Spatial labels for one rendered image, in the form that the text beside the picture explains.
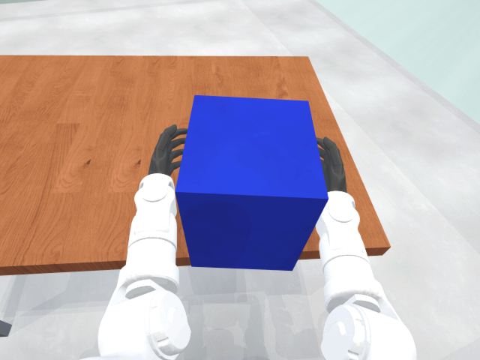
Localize right robot upper arm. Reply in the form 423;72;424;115
321;304;416;360

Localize carton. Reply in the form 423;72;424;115
175;95;329;271

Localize left robot upper arm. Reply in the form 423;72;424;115
80;289;191;360

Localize table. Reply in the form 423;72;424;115
0;55;391;337

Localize left robot forearm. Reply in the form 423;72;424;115
98;173;179;352

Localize robot right hand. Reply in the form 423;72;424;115
316;136;347;193

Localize robot left hand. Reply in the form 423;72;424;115
148;124;188;177

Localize right robot forearm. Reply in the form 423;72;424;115
316;191;417;360

